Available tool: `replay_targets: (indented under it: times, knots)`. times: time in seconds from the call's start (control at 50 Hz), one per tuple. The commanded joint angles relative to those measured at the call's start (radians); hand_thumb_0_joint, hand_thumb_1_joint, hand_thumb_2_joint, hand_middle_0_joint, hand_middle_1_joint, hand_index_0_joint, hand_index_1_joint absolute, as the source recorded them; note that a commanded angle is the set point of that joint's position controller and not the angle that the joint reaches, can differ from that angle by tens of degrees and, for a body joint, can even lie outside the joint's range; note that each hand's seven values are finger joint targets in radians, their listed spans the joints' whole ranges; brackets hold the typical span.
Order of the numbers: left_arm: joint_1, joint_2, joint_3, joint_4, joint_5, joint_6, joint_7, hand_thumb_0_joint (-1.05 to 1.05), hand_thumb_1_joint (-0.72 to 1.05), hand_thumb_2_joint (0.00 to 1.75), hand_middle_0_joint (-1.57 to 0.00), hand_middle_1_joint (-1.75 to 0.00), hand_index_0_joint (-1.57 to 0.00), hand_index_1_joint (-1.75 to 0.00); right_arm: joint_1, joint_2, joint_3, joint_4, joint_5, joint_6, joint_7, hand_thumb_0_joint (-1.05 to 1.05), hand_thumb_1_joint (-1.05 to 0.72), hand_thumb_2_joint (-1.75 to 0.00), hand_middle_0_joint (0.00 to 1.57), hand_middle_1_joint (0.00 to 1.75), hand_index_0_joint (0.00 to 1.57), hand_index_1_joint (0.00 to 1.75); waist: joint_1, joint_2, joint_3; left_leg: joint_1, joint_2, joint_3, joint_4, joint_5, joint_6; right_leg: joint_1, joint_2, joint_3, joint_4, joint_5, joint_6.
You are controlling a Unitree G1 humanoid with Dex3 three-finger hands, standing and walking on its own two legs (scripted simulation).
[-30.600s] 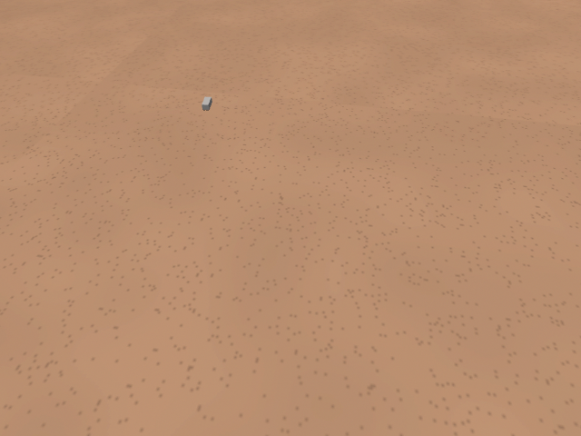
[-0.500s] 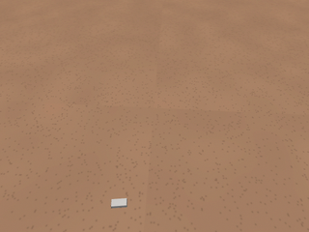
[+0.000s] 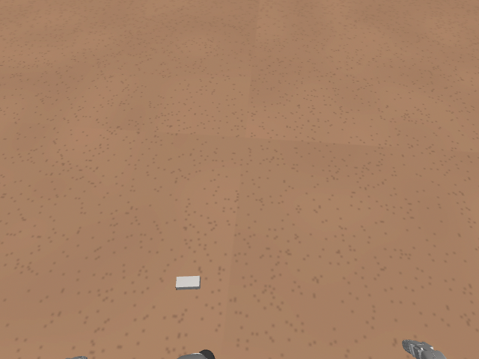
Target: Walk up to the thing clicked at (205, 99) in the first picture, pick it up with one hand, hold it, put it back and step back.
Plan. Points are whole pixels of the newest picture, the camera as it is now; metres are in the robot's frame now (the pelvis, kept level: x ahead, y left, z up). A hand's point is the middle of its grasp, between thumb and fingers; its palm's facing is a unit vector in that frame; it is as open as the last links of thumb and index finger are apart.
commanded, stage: walk up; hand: left
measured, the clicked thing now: (188, 282) +0.46 +0.23 -0.75
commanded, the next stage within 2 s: stand in 1.84 s
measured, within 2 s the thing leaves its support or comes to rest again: neither
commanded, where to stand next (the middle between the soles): +0.09 -0.03 m, yaw +2 degrees
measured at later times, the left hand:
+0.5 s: hand out of the picture -0.04 +0.29 -0.15, palm faces +0.09 -0.91 -0.41, open 7.4 cm
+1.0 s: hand out of the picture +0.08 +0.28 -0.16, palm faces +0.03 -0.93 -0.37, open 7.4 cm
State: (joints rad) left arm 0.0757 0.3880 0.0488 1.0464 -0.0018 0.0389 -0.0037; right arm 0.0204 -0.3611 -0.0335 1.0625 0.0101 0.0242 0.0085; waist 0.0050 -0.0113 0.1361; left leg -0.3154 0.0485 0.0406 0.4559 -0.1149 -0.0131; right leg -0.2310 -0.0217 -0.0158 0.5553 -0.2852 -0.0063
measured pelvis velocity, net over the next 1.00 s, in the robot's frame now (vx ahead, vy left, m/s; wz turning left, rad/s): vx -0.04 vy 0.01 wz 0.06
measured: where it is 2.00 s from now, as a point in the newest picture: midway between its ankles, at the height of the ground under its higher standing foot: outside the picture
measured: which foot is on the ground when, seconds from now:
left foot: down 0.00-0.10, up 0.12-0.44, down 0.46-1.00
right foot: down 0.00-0.48, up 0.50-0.72, down 0.74-1.00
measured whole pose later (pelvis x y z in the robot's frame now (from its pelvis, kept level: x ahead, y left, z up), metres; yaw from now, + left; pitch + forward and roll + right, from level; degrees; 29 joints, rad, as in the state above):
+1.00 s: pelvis -0.04 +0.01 -0.02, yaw +3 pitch -3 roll +1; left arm 0.07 0.38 0.03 0.88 0.02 0.01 0.00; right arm 0.15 -0.37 -0.04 0.93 -0.01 0.03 0.01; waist 0.00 -0.03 0.15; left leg -0.27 -0.01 0.02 0.72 -0.41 0.01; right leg -0.45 -0.04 0.04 0.70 -0.20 0.02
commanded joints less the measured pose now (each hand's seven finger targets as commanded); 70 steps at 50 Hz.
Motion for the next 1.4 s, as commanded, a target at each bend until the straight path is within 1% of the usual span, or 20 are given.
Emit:
replay_targets:
  times: [0.0, 0.06, 0.1, 0.12, 0.18, 0.26, 0.32, 0.42, 0.46, 0.48, 0.64, 0.7, 0.72, 0.76, 0.94, 1.0, 1.08, 1.2, 1.28, 1.38]
  knots:
    - [0.152, 0.163, 0.050, -0.069, 0.009, 0.024, 0.004, 0.00, 0.90, 0.90, -0.20, -0.30, -0.20, -0.30, -0.055, -0.303, -0.085, -0.137, -0.023, 0.007, -0.026, 0.00, -0.90, -0.90, 0.20, 0.30, 0.20, 0.30, 0.021, 0.224, -0.270, -0.026, 0.285, -0.248, -0.076, 0.179, 0.243, 0.064, 0.009, 0.006, 0.308, -0.194, -0.053]
    - [0.222, 0.196, 0.066, -0.083, 0.017, 0.020, 0.003, 0.00, 0.90, 0.90, -0.20, -0.30, -0.20, -0.30, -0.112, -0.239, -0.078, -0.198, -0.021, 0.030, -0.024, 0.00, -0.90, -0.90, 0.20, 0.30, 0.20, 0.30, 0.078, 0.026, -0.170, -0.090, 0.100, -0.129, 0.222, 0.077, 0.124, -0.034, -0.127, 0.157, -0.035, 0.056, -0.091]
    - [0.092, 0.325, 0.095, -0.170, 0.041, 0.000, 0.010, 0.00, 0.90, 0.90, -0.20, -0.30, -0.20, -0.30, -0.043, -0.161, -0.059, -0.209, -0.014, 0.045, -0.037, 0.00, -0.90, -0.90, 0.20, 0.30, 0.20, 0.30, 0.032, -0.191, -0.088, -0.187, -0.155, -0.174, 0.601, -0.502, 0.027, -0.138, -0.368, 0.414, -0.222, 0.433, -0.213]
    - [0.045, 0.351, 0.095, -0.201, 0.048, -0.009, 0.016, 0.00, 0.90, 0.90, -0.20, -0.30, -0.20, -0.30, 0.008, -0.185, -0.070, -0.212, -0.018, 0.050, -0.041, 0.00, -0.90, -0.90, 0.20, 0.30, 0.20, 0.30, 0.017, -0.196, -0.124, -0.168, -0.153, -0.229, 0.737, -0.533, 0.031, -0.196, -0.401, 0.456, -0.216, 0.456, -0.279]
    - [-0.043, 0.254, 0.087, -0.229, 0.050, -0.039, 0.034, 0.00, 0.90, 0.90, -0.20, -0.30, -0.20, -0.30, 0.130, -0.241, -0.092, -0.180, -0.006, 0.037, -0.024, 0.00, -0.90, -0.90, 0.20, 0.30, 0.20, 0.30, -0.044, -0.073, -0.203, -0.206, -0.125, -0.239, 0.833, -0.322, 0.004, 0.020, -0.252, 0.263, -0.126, 0.313, -0.199]
    - [0.135, 0.240, 0.091, -0.215, 0.059, -0.077, 0.034, 0.00, 0.90, 0.90, -0.20, -0.30, -0.20, -0.30, 0.052, -0.242, -0.079, -0.213, -0.047, 0.014, 0.003, 0.00, -0.90, -0.90, 0.20, 0.30, 0.20, 0.30, 0.071, -0.100, -0.190, -0.280, -0.051, -0.197, 0.506, -0.339, -0.005, 0.249, -0.264, 0.321, -0.222, -0.278, -0.186]
    - [0.248, 0.301, 0.118, -0.211, 0.052, -0.082, 0.014, 0.00, 0.90, 0.90, -0.20, -0.30, -0.20, -0.30, 0.015, -0.245, -0.078, -0.249, -0.058, -0.012, 0.026, 0.00, -0.90, -0.90, 0.20, 0.30, 0.20, 0.30, 0.110, -0.171, -0.082, -0.287, -0.045, -0.121, 0.307, -0.469, 0.011, 0.260, -0.315, 0.363, -0.265, -0.333, -0.226]
    - [0.130, 0.248, 0.087, -0.275, 0.041, -0.062, -0.016, 0.00, 0.90, 0.90, -0.20, -0.30, -0.20, -0.30, 0.301, -0.207, -0.095, -0.154, -0.043, -0.055, 0.025, 0.00, -0.90, -0.90, 0.20, 0.30, 0.20, 0.30, -0.067, -0.085, -0.156, 0.317, -0.086, 0.028, -0.127, -0.159, 0.055, -0.093, -0.131, 0.040, -0.055, -0.134, -0.111]
    - [0.065, 0.125, 0.052, -0.327, 0.030, -0.058, -0.013, 0.00, 0.90, 0.90, -0.20, -0.30, -0.20, -0.30, 0.364, -0.382, -0.132, -0.170, -0.073, -0.070, 0.003, 0.00, -0.90, -0.90, 0.20, 0.30, 0.20, 0.30, -0.112, 0.245, -0.107, 0.422, 0.300, -0.637, -0.266, -0.561, 0.203, -0.540, 0.064, -0.031, 0.347, -0.306, -0.010]
    - [0.038, 0.223, 0.072, -0.310, 0.038, -0.064, -0.002, 0.00, 0.90, 0.90, -0.20, -0.30, -0.20, -0.30, 0.311, -0.411, -0.142, -0.193, -0.042, -0.074, 0.003, 0.00, -0.90, -0.90, 0.20, 0.30, 0.20, 0.30, -0.108, 0.172, -0.019, 0.254, 0.391, -0.672, -0.287, -0.544, 0.310, -0.479, -0.039, 0.119, 0.418, -0.271, -0.021]
    - [0.175, 0.155, 0.044, -0.200, 0.008, -0.080, -0.007, 0.00, 0.90, 0.90, -0.20, -0.30, -0.20, -0.30, 0.165, -0.245, -0.065, -0.251, -0.025, -0.062, -0.014, 0.00, -0.90, -0.90, 0.20, 0.30, 0.20, 0.30, -0.009, 0.185, -0.062, 0.096, 0.151, -0.102, 0.039, 0.440, 0.156, -0.035, 0.016, -0.018, 0.086, 0.012, -0.010]
    - [0.201, 0.222, 0.059, -0.176, 0.011, -0.086, 0.014, 0.00, 0.90, 0.90, -0.20, -0.30, -0.20, -0.30, 0.156, -0.215, -0.051, -0.260, 0.012, -0.031, -0.020, 0.00, -0.90, -0.90, 0.20, 0.30, 0.20, 0.30, 0.028, 0.071, -0.121, -0.016, 0.050, -0.043, 0.243, 0.254, 0.075, 0.160, -0.013, 0.040, -0.054, 0.444, -0.053]
    - [0.215, 0.286, 0.075, -0.180, 0.011, -0.090, 0.019, 0.00, 0.90, 0.90, -0.20, -0.30, -0.20, -0.30, 0.194, -0.171, -0.039, -0.261, 0.020, -0.023, -0.022, 0.00, -0.90, -0.90, 0.20, 0.30, 0.20, 0.30, 0.029, -0.094, -0.166, -0.076, -0.024, -0.020, 0.405, -0.028, 0.041, 0.197, -0.197, 0.280, -0.106, 0.586, -0.119]
    - [0.134, 0.310, 0.065, -0.210, 0.012, -0.085, 0.023, 0.00, 0.90, 0.90, -0.20, -0.30, -0.20, -0.30, 0.228, -0.215, -0.059, -0.225, 0.005, 0.018, -0.036, 0.00, -0.90, -0.90, 0.20, 0.30, 0.20, 0.30, -0.003, -0.129, -0.178, 0.038, -0.037, -0.126, 0.601, -0.558, 0.044, -0.031, -0.354, 0.508, -0.191, 0.347, -0.276]
    - [-0.003, 0.237, 0.046, -0.227, 0.011, -0.033, 0.022, 0.00, 0.90, 0.90, -0.20, -0.30, -0.20, -0.30, 0.292, -0.216, -0.073, -0.129, -0.035, -0.013, -0.022, 0.00, -0.90, -0.90, 0.20, 0.30, 0.20, 0.30, -0.038, -0.133, -0.201, 0.110, -0.058, -0.025, 0.068, -0.212, 0.037, -0.099, -0.165, 0.236, 0.019, 0.230, -0.134]
    - [-0.049, 0.219, 0.059, -0.223, 0.011, -0.018, 0.034, 0.00, 0.90, 0.90, -0.20, -0.30, -0.20, -0.30, 0.112, -0.385, -0.109, -0.192, -0.039, -0.030, -0.019, 0.00, -0.90, -0.90, 0.20, 0.30, 0.20, 0.30, -0.035, 0.218, -0.064, -0.096, 0.367, -0.558, -0.170, -0.069, 0.285, -0.209, 0.078, 0.144, 0.469, -0.294, -0.017]
    - [0.043, 0.185, 0.047, -0.193, -0.008, -0.027, 0.025, 0.00, 0.90, 0.90, -0.20, -0.30, -0.20, -0.30, 0.103, -0.272, -0.078, -0.199, -0.040, -0.054, -0.038, 0.00, -0.90, -0.90, 0.20, 0.30, 0.20, 0.30, 0.013, 0.127, -0.129, 0.178, 0.194, -0.231, 0.037, 0.359, 0.203, -0.278, 0.059, 0.141, 0.460, -0.208, -0.021]
    - [0.080, 0.164, 0.041, -0.146, 0.026, -0.065, 0.009, 0.00, 0.90, 0.90, -0.20, -0.30, -0.20, -0.30, 0.162, -0.267, -0.065, -0.196, -0.034, -0.050, -0.020, 0.00, -0.90, -0.90, 0.20, 0.30, 0.20, 0.30, 0.005, 0.137, -0.191, 0.147, 0.143, -0.141, 0.150, 0.210, 0.142, 0.094, 0.049, 0.019, -0.174, 0.020, -0.047]
    - [0.102, 0.303, 0.071, -0.158, 0.031, -0.085, 0.002, 0.00, 0.90, 0.90, -0.20, -0.30, -0.20, -0.30, 0.115, -0.247, -0.060, -0.214, -0.031, -0.054, -0.024, 0.00, -0.90, -0.90, 0.20, 0.30, 0.20, 0.30, 0.033, -0.113, -0.135, -0.145, -0.015, -0.083, 0.470, -0.554, 0.050, 0.095, -0.338, 0.545, -0.211, -0.025, -0.312]
    - [0.035, 0.245, 0.049, -0.176, 0.026, -0.067, -0.004, 0.00, 0.90, 0.90, -0.20, -0.30, -0.20, -0.30, 0.228, -0.215, -0.053, -0.144, -0.025, -0.080, -0.011, 0.00, -0.90, -0.90, 0.20, 0.30, 0.20, 0.30, -0.014, -0.157, -0.107, 0.063, -0.046, -0.012, 0.175, -0.260, 0.031, -0.047, -0.137, 0.235, -0.150, 0.097, -0.172]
